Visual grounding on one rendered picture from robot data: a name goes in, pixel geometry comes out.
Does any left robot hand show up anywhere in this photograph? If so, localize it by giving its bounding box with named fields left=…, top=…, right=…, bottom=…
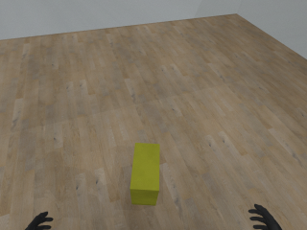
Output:
left=25, top=211, right=53, bottom=230

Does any carton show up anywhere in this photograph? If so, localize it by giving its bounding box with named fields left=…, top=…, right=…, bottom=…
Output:
left=130, top=143, right=160, bottom=206

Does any right robot hand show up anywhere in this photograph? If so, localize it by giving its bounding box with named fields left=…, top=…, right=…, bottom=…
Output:
left=248, top=204, right=282, bottom=230

